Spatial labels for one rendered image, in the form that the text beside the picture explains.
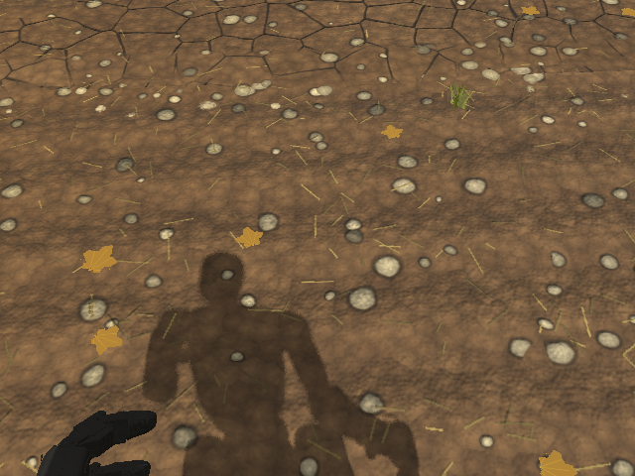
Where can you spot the robot left hand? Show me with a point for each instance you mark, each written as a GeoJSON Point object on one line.
{"type": "Point", "coordinates": [92, 437]}

